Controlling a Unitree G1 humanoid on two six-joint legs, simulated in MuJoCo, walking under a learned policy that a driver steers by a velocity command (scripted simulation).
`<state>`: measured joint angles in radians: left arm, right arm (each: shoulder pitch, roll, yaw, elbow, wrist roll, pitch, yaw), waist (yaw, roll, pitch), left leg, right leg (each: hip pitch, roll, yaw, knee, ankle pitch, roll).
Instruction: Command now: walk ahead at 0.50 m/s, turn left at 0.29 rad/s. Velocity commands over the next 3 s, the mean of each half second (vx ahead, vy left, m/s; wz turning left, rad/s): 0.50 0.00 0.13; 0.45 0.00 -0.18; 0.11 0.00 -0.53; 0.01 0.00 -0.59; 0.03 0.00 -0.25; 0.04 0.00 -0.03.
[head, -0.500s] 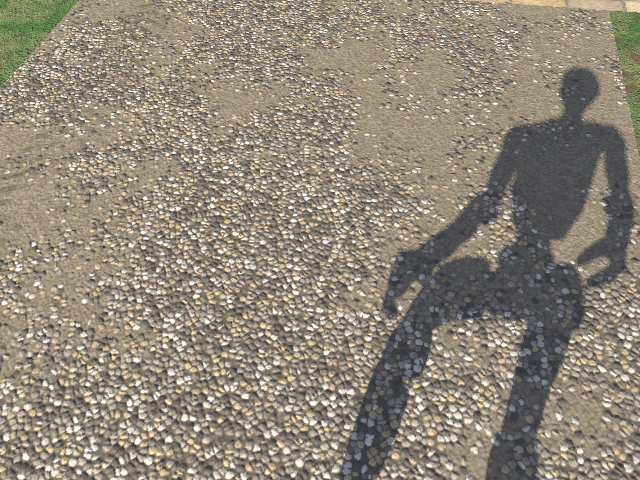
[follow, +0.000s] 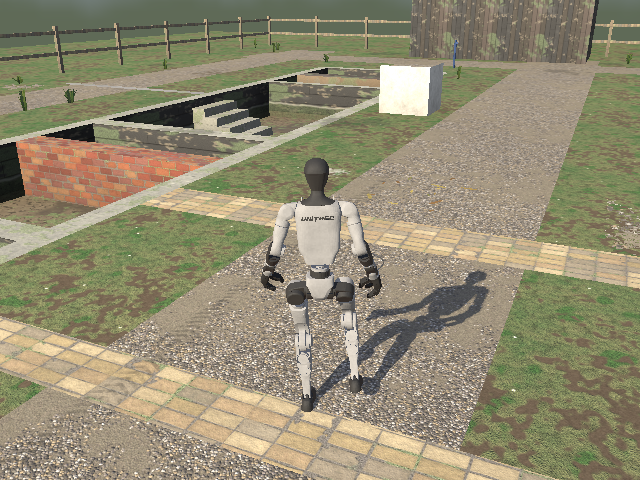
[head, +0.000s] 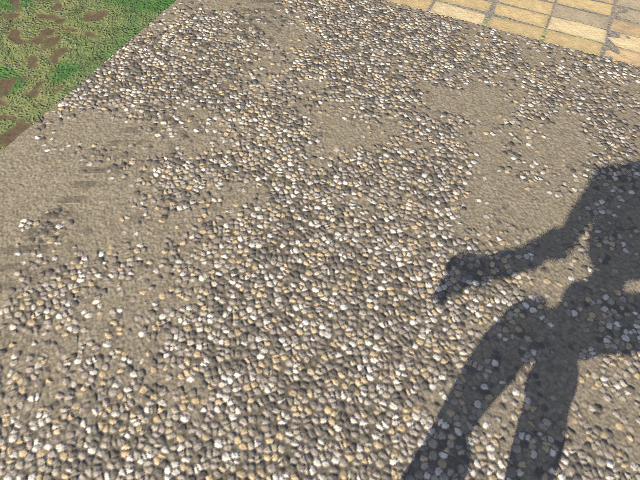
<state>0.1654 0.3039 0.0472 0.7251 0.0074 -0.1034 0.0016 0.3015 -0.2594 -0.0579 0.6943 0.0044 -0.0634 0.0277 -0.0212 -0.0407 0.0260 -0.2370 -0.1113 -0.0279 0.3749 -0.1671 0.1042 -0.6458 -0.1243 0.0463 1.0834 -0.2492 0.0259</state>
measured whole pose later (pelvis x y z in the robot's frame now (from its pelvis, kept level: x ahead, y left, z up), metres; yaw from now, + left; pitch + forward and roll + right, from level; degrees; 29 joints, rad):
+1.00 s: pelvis +0.53 +0.01 +0.00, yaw -5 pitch +2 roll +0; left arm 0.30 0.31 0.06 0.79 -0.02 -0.02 0.01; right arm 0.16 -0.25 -0.05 0.73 -0.02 -0.09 0.01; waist 0.01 -0.05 0.03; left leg -0.33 0.01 0.08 0.46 -0.17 0.03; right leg -0.51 -0.03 0.04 1.16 -0.44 0.03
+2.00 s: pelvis +0.64 +0.00 +0.00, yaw -40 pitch +2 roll -1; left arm 0.22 0.33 0.10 0.61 -0.02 0.07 0.01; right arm 0.15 -0.25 -0.06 0.74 -0.01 0.01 -0.04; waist -0.01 -0.04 0.04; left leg -0.23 0.05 0.07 0.43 -0.23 0.01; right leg -0.52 0.00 0.05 1.03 -0.38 0.10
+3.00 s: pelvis +0.65 -0.03 +0.00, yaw -47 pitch -2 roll +0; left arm 0.17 0.26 0.05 0.89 0.01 0.03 0.04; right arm 0.14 -0.25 -0.01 0.92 -0.01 -0.02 0.00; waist 0.00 0.00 0.05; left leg -0.14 -0.01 0.03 0.48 -0.30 0.03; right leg -0.15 0.00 0.03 0.46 -0.28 0.01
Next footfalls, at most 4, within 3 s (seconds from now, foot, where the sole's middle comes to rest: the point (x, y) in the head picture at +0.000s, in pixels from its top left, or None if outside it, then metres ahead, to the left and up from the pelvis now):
0.32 right None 0.36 -0.15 -0.78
0.84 left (265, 408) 0.62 0.11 -0.78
1.30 right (384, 379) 0.69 -0.16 -0.78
1.74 left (286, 354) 0.75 0.06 -0.78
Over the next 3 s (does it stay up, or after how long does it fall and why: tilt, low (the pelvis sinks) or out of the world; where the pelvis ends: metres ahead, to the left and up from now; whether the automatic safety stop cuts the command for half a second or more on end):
stays up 0.65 -0.03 0.00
